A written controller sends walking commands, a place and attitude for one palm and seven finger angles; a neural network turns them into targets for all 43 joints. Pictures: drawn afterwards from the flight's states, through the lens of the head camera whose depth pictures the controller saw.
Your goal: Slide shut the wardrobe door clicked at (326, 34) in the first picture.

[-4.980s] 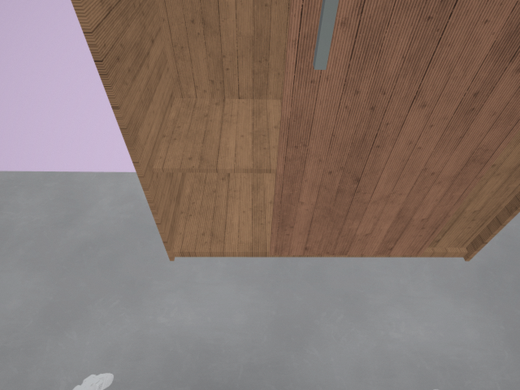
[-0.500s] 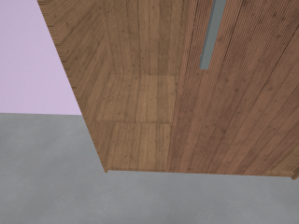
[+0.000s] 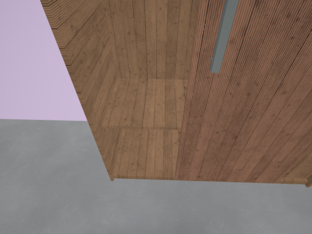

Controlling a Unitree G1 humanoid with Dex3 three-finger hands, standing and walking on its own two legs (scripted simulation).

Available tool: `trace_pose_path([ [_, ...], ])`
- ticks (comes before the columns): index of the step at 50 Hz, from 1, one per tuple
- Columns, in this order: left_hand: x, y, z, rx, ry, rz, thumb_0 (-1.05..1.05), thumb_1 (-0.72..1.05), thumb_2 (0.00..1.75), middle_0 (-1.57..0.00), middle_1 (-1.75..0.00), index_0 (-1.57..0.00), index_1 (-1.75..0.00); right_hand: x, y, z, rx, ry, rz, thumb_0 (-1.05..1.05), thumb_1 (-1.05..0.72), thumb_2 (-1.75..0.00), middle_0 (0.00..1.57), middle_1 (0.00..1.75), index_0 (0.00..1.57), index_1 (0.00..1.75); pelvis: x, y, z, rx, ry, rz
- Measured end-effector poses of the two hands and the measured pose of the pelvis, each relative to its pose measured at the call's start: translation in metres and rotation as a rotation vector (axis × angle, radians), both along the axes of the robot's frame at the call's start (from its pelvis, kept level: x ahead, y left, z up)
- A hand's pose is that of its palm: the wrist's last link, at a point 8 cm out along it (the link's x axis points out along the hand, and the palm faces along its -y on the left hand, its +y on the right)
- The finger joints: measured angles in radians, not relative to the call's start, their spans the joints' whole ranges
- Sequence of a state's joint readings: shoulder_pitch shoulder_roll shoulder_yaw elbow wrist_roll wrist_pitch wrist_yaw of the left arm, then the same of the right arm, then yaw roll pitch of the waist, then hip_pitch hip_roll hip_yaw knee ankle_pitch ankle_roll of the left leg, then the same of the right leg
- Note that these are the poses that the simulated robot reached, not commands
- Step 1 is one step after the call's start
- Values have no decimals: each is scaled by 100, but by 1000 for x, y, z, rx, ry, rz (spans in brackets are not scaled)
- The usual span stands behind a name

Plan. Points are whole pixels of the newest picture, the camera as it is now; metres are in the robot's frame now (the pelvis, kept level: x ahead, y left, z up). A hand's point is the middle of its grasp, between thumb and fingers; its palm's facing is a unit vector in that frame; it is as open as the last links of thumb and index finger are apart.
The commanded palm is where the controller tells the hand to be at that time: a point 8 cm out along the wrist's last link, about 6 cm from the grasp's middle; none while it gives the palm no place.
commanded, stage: look again from close up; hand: right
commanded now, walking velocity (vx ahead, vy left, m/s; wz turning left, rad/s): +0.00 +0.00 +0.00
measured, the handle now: (222, 29) +0.59 -0.15 +0.27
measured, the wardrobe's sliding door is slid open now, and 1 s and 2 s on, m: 0.42 0.42 0.42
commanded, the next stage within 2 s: none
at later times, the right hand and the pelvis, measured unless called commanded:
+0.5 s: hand out of the picture -0.03 -0.14 -0.18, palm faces +0.07 +0.99 -0.14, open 7.4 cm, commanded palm none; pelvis +0.01 +0.01 +0.00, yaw +0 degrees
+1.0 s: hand out of the picture -0.01 -0.13 -0.18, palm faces +0.07 +0.99 -0.14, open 7.4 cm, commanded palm none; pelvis +0.02 +0.01 +0.00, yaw -1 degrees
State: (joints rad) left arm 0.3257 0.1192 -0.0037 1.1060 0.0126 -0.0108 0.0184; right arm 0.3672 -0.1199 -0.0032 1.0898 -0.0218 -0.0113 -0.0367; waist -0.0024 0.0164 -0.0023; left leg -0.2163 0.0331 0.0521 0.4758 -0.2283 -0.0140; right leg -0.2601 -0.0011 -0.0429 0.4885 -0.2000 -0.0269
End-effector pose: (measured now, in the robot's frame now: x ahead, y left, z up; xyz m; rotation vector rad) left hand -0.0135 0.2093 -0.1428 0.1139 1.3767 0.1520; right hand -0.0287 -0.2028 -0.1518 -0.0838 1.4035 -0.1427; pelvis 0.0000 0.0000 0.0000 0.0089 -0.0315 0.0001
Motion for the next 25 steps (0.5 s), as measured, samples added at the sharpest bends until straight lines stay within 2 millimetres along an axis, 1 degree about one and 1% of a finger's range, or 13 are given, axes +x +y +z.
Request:
trace_pose_path([
  [10,-2,0,0,-8,13,-1,1,92,90,-20,-30,-20,-30,-1,3,0,-1,5,-9,0,-91,-90,20,30,20,30,2,4,0,0,3,-4],
  [25,1,2,0,-9,18,-4,1,92,90,-20,-30,-20,-30,-4,10,1,8,22,-20,0,-91,-90,20,30,20,30,6,6,1,-1,6,-6],
])
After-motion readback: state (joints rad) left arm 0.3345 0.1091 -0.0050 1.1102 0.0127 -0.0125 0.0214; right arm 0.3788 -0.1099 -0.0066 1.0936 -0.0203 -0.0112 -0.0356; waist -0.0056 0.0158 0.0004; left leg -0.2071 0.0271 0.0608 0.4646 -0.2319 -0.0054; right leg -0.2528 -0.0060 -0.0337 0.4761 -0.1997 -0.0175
